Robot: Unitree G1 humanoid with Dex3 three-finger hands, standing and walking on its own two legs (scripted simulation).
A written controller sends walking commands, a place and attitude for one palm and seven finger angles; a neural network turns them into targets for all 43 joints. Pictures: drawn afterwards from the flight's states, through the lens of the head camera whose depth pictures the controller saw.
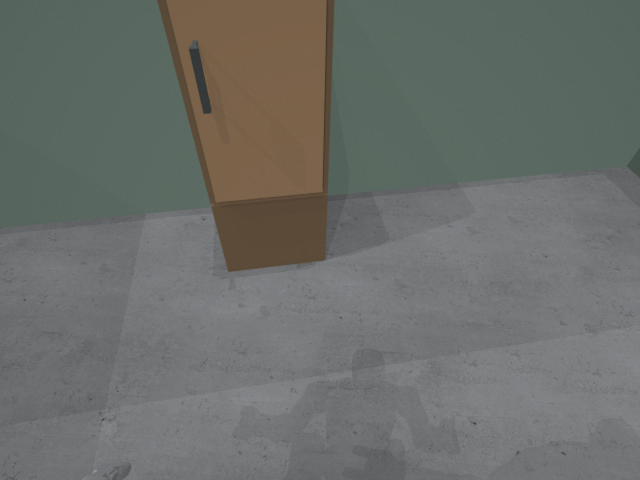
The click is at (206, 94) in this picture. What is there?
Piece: cupboard door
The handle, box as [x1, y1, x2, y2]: [189, 40, 210, 113]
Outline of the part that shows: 193,40 192,45 189,46 190,56 203,113 209,113 210,105 200,62 196,40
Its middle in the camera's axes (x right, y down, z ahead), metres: -0.30 -0.39 +0.94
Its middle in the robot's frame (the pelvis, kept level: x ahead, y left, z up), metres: +0.96 +0.35 +0.05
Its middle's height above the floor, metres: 0.82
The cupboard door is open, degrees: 0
